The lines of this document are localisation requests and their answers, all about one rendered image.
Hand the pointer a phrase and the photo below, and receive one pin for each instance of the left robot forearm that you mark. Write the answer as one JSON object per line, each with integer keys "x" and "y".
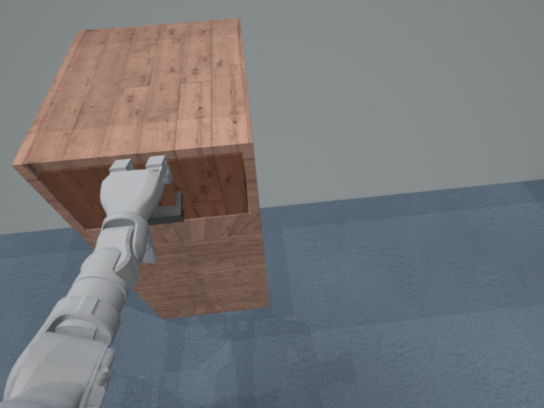
{"x": 93, "y": 305}

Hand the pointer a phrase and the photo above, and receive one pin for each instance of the cabinet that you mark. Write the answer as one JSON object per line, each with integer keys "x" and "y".
{"x": 178, "y": 90}

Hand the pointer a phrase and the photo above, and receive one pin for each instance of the robot left upper arm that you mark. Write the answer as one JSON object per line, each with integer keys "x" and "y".
{"x": 63, "y": 371}

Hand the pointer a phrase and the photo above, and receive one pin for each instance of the drawer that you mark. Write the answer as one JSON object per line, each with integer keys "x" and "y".
{"x": 213, "y": 185}

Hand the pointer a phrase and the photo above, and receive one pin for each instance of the handle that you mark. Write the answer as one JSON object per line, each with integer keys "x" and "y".
{"x": 168, "y": 214}

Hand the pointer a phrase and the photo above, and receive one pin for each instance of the left robot hand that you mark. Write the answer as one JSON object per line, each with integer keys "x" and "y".
{"x": 127, "y": 190}

